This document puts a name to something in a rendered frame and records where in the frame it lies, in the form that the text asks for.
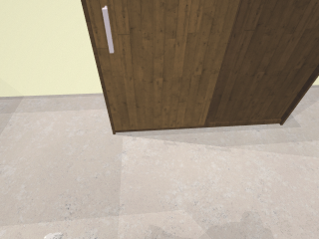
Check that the handle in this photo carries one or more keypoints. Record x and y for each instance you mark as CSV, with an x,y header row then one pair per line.
x,y
108,29

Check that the wardrobe door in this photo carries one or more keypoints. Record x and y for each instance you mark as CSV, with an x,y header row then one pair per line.
x,y
272,50
166,61

